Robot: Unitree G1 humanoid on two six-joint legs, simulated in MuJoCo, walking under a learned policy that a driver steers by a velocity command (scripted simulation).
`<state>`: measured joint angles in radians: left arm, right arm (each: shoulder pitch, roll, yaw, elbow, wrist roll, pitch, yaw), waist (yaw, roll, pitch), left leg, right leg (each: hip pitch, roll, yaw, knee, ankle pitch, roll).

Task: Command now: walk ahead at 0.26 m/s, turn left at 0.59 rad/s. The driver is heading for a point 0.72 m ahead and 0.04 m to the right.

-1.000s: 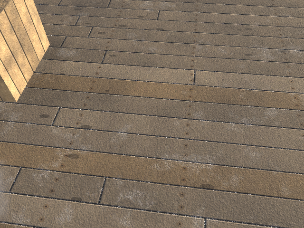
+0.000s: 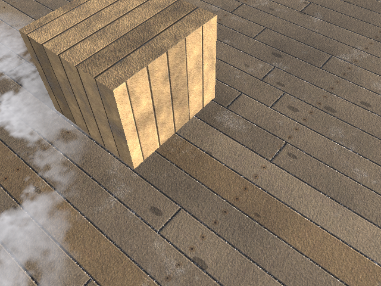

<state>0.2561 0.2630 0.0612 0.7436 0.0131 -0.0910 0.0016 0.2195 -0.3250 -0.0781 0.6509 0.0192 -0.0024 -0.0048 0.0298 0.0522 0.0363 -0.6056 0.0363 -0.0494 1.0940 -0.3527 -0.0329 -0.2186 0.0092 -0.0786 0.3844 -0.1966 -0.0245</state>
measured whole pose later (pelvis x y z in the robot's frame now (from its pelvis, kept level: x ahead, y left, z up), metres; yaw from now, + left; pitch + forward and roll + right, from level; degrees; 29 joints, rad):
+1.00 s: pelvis +0.30 +0.06 -0.01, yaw +7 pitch +3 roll +0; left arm 0.47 0.25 0.04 0.92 -0.02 -0.06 0.01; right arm 0.03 -0.25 -0.06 0.68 0.02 -0.07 0.04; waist 0.12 0.02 0.01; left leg -0.52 0.03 -0.01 0.52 -0.07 0.00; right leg 0.05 -0.04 0.01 0.27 -0.37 0.02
